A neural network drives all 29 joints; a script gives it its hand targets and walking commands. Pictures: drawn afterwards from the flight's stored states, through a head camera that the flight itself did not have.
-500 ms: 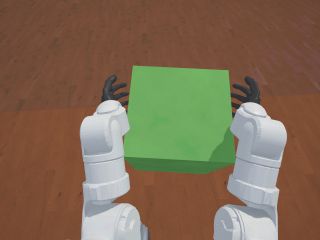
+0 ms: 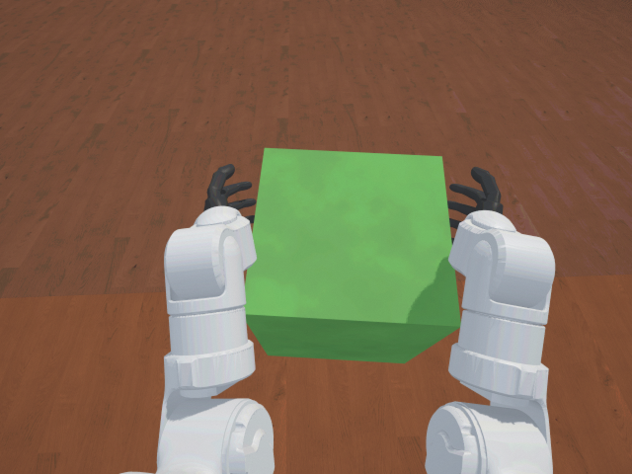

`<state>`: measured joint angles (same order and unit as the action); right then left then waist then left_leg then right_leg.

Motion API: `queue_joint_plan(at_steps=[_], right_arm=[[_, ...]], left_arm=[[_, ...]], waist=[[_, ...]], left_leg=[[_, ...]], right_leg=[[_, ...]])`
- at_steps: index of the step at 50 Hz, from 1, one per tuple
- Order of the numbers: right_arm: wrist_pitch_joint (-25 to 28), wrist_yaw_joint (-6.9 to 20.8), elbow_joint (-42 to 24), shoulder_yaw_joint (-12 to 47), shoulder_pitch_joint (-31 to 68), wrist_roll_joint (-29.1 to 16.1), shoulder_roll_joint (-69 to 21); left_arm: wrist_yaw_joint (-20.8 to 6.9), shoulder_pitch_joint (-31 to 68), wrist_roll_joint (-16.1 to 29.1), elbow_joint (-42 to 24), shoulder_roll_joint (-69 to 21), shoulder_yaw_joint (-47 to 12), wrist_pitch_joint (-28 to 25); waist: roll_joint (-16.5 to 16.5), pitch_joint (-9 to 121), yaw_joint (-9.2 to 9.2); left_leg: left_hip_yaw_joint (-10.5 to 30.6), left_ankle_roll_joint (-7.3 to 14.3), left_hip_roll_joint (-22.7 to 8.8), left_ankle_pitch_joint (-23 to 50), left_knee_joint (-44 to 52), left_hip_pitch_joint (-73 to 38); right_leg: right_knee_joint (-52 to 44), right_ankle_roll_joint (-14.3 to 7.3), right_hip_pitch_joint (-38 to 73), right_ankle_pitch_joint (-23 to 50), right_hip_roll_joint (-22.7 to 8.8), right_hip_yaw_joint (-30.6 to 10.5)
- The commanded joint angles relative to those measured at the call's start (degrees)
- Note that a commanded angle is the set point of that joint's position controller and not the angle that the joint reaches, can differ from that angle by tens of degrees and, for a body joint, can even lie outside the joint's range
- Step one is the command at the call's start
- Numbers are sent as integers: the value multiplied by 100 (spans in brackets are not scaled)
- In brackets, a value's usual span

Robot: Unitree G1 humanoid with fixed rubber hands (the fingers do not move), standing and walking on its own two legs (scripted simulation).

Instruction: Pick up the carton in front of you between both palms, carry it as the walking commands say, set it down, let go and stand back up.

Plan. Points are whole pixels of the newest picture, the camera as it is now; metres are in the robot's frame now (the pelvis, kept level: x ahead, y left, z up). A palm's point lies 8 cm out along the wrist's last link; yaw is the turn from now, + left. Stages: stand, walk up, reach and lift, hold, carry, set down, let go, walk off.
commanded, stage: carry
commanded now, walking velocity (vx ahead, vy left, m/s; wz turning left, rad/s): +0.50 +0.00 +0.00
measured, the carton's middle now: (343, 269) +0.37 +0.02 +0.06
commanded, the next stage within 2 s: none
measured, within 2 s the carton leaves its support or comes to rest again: neither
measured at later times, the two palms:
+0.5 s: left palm (273, 81) +0.65 +0.15 +0.18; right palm (454, 92) +0.62 -0.13 +0.19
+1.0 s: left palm out of the picture +0.93 +0.15 +0.25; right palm out of the picture +0.95 -0.13 +0.24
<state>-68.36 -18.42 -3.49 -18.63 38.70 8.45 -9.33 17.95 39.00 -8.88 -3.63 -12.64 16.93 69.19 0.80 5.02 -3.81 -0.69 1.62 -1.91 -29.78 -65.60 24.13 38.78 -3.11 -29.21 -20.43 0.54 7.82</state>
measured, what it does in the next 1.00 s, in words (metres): climbs: left foot 0.03 m higher, then right foot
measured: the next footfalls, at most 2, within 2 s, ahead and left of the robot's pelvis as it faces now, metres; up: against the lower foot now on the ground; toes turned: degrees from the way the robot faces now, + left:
left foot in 0.30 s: +0.37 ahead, +0.13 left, +0.03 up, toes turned +5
right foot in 0.68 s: +0.57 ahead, -0.09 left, +0.05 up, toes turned -6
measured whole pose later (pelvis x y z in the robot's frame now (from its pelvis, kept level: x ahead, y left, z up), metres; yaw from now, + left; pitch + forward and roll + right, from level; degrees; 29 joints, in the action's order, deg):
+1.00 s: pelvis +0.59 +0.00 +0.08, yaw +0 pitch +5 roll +0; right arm -67.1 -18.9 -6.9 -19.5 39.1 10.2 -11.2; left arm 19.3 38.9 -7.0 -7.6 -13.1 16.7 68.6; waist 0.8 3.6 -4.3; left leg -3.1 2.2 -3.6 -20.1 -57.3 44.1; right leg 26.6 -1.3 -13.0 -25.3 0.3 6.0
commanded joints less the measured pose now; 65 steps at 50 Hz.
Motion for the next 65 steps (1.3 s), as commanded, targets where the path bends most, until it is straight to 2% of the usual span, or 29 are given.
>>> queue_joint_plan(at_steps=[1,3,6,12,15,16,17,18,20,21,28,31,34,35,36,37,39,40,42,47,52,54,55,56,57,59,60,62,65], right_arm=[[-135,860,322,2982,3422,-1483,-4734],[-3,885,252,2979,3570,-1411,-4974],[147,872,-39,3196,3728,-1440,-5006],[7,802,-107,3419,3232,-1549,-4432],[-82,839,240,3347,3054,-1606,-4439],[-77,846,328,3293,2981,-1616,-4464],[-46,815,322,3227,3103,-1586,-4371],[-65,820,236,3275,3163,-1606,-4581],[-24,928,-128,3575,3597,-1921,-5015],[44,1011,-292,3758,3925,-2123,-5272],[205,1127,-522,4020,3724,-2329,-5141],[65,999,-304,3824,3234,-2048,-4701],[-79,883,-101,3563,2975,-1722,-4348],[-140,847,-60,3425,3065,-1625,-4173],[-200,827,27,3285,3081,-1591,-4190],[-210,796,42,3215,3375,-1580,-4168],[-201,782,158,2988,3360,-1531,-4358],[-165,801,187,2935,3409,-1481,-4508],[-63,838,151,2917,3570,-1410,-4756],[49,804,-97,3203,3608,-1450,-4625],[-92,854,137,3320,3346,-1556,-4532],[-98,879,327,3302,3319,-1614,-4621],[-85,884,445,3257,3195,-1627,-4654],[-35,843,380,3202,3281,-1612,-4514],[-29,835,335,3257,3340,-1623,-4717],[8,893,-139,3557,3705,-1918,-5058],[69,960,-341,3734,4042,-2117,-5258],[186,1074,-611,3967,4327,-2375,-5453],[217,1130,-693,4075,4086,-2454,-5295]], left_arm=[[-898,3798,1884,-246,-4560,-3335,2],[-994,4309,2184,-506,-4912,-3540,-114],[-1052,4264,2312,-600,-4926,-3652,-222],[-892,3302,1919,-319,-4193,-3418,-74],[-854,3062,1690,-161,-4057,-3256,29],[-852,3144,1616,-159,-4020,-3187,52],[-876,3194,1608,-148,-4127,-3090,84],[-866,3452,1618,-177,-4158,-3070,51],[-870,3550,1565,-209,-4400,-2901,-32],[-874,3534,1511,-191,-4496,-2873,-82],[-825,3502,1482,-577,-4365,-3306,-277],[-811,3279,1533,-473,-4083,-3340,-120],[-840,3081,1591,-68,-3927,-3221,23],[-836,2900,1568,126,-3860,-3136,48],[-785,3000,1534,215,-3742,-3065,48],[-774,3161,1559,121,-3851,-3069,77],[-819,3500,1819,-138,-4214,-3234,81],[-857,3790,1937,-313,-4425,-3334,42],[-961,4310,2244,-557,-4789,-3537,-54],[-964,3932,2218,-452,-4586,-3524,-109],[-903,3315,1788,-64,-4261,-3251,13],[-888,3251,1697,-25,-4229,-3188,38],[-881,3279,1617,-14,-4190,-3152,46],[-902,3344,1622,-85,-4271,-3048,67],[-896,3566,1639,-128,-4283,-3073,39],[-884,3732,1638,-234,-4475,-2931,-55],[-881,3717,1595,-240,-4515,-2874,-99],[-875,3693,1539,-358,-4602,-2979,-199],[-828,3612,1496,-541,-4442,-3170,-280]], waist=[[-10,2140,-149],[-378,2127,41],[-711,2061,36],[-1015,1676,39],[-751,2381,738],[-156,2898,1158],[1616,3041,1032],[1549,2789,963],[140,2450,953],[11,2358,889],[786,2244,739],[948,2067,625],[339,2366,136],[-407,2678,-188],[-1953,2637,-90],[-1605,2419,-112],[-223,2238,-191],[5,2155,-142],[-362,2151,35],[-608,1941,26],[-1043,1566,67],[-897,2117,594],[-540,2682,1028],[1266,3197,1061],[1695,2866,1007],[197,2552,948],[-48,2394,903],[297,2438,730],[644,2416,747]], left_leg=[[297,194,-49,281,-1542,2750],[244,222,-145,529,-1081,2559],[11,127,-191,807,-576,2708],[-897,52,136,1070,2238,1188],[-1459,334,741,1494,3148,-1698],[8,627,-13,707,3389,-3161],[3415,1503,-1462,745,4340,-3866],[4135,1805,-1729,1788,4589,-4119],[2939,1613,-1603,3193,3914,-3611],[2512,1364,-1474,3087,3953,-3351],[932,1143,-1211,2268,4463,-2620],[341,843,-1062,2515,4394,-2106],[-442,382,-748,3564,2705,-1131],[-720,86,-465,2637,1191,-289],[-566,-134,428,489,-53,1480],[30,29,432,-152,-1060,2398],[238,181,109,135,-1736,2769],[306,216,-43,303,-1475,2744],[256,239,-119,510,-1057,2572],[-69,56,-280,902,248,2653],[-1172,104,349,1136,2509,844],[-1524,306,740,1554,3135,-1152],[-808,464,361,1266,3136,-2687],[2650,1367,-1228,299,3975,-3675],[4089,1761,-1625,1441,4705,-3983],[3073,1675,-1634,2912,3997,-3554],[2625,1429,-1487,2984,4002,-3176],[1996,1141,-1273,2412,4148,-2857],[1402,1219,-1194,2440,4278,-2750]], right_leg=[[-1396,-1243,3762,1620,-1842,-3434],[-1606,-937,3449,958,-1647,-2787],[-1836,-986,3487,903,-1594,-2312],[-1848,-642,2884,2310,-1218,-964],[87,-165,2117,4472,-911,-95],[1430,111,1005,3188,-635,-3],[2967,352,-601,567,252,-207],[4078,245,-1531,-925,420,-807],[4486,68,-2001,-779,-69,-1031],[4107,48,-1964,-582,-220,-1060],[1354,130,-1203,-152,-354,-582],[49,165,-111,258,-9,52],[-726,-65,2433,536,333,444],[-1062,-283,3442,-456,-645,-1171],[-1959,-1045,4153,-373,-1923,-4333],[-1950,-1452,4396,154,-2107,-4906],[-1379,-1432,4018,1741,-1954,-3813],[-1404,-1246,3734,1642,-1824,-3397],[-1609,-986,3460,949,-1663,-2820],[-1899,-1017,3427,1129,-1533,-1940],[-1689,-547,2760,2858,-1172,-838],[-284,-202,2293,4462,-960,-158],[904,26,1505,3739,-793,5],[2764,376,-58,2085,-57,-78],[3882,343,-1286,-786,536,-651],[4489,107,-1814,-815,-20,-1059],[3998,71,-1739,-609,-203,-1099],[3119,59,-1390,-348,-309,-1043],[1761,128,-1213,-537,-187,-721]])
